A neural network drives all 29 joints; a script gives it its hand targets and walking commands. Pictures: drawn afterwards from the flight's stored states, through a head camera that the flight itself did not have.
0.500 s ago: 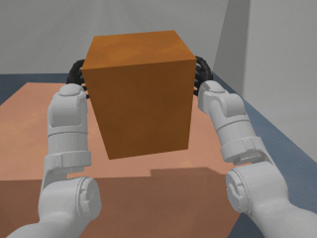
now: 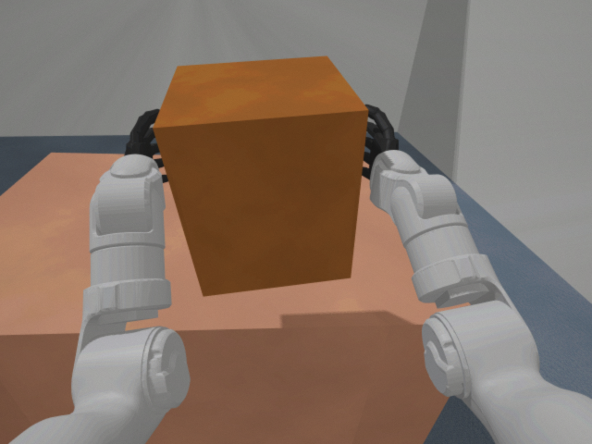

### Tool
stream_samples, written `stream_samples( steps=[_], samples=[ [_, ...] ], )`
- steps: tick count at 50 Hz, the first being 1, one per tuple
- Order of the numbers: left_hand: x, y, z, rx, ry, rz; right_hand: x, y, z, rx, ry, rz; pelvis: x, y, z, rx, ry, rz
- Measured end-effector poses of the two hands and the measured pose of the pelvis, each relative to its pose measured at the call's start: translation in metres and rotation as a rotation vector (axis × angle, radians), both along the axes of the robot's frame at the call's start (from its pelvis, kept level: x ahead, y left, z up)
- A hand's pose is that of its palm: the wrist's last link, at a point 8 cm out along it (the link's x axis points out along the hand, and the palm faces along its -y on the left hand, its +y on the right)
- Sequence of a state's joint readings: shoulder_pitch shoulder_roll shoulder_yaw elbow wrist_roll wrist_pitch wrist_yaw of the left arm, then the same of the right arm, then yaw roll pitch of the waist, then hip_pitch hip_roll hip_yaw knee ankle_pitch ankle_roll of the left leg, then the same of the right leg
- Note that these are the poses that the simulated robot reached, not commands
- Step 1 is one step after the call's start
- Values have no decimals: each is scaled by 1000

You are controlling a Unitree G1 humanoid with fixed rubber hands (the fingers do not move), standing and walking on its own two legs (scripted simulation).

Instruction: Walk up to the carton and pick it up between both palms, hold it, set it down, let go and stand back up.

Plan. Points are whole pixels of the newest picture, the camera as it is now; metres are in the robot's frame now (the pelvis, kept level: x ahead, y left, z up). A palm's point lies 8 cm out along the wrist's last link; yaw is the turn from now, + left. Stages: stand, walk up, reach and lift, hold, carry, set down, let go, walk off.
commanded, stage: hold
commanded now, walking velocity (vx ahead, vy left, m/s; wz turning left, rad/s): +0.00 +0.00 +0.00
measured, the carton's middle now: (266, 174) +0.40 +0.01 +0.24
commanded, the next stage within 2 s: none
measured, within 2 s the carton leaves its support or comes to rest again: neither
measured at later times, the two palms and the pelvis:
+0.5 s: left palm (143, 168) +0.36 +0.16 +0.27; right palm (383, 162) +0.36 -0.14 +0.28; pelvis +0.00 +0.00 +0.00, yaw +0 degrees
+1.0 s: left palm (144, 168) +0.36 +0.16 +0.27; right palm (383, 161) +0.36 -0.14 +0.28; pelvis +0.00 +0.00 +0.00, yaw +0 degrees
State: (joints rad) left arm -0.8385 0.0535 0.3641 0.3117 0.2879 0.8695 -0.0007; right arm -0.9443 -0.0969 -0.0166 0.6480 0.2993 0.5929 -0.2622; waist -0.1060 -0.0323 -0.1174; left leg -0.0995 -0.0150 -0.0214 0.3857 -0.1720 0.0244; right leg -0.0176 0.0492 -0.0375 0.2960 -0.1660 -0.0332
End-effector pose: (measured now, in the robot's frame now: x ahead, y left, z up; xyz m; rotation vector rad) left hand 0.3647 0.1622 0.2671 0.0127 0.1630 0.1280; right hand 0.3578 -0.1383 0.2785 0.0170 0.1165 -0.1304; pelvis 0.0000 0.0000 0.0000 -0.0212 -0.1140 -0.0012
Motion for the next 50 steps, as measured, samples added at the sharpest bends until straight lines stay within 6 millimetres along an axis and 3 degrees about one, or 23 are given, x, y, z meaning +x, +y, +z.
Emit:
stream_samples(
  steps=[50],
  samples=[
    [0,-2,0,3,-6,-2,-1,-2,1,-2,-1,0,2,0,0,-1,0,2]
  ],
)
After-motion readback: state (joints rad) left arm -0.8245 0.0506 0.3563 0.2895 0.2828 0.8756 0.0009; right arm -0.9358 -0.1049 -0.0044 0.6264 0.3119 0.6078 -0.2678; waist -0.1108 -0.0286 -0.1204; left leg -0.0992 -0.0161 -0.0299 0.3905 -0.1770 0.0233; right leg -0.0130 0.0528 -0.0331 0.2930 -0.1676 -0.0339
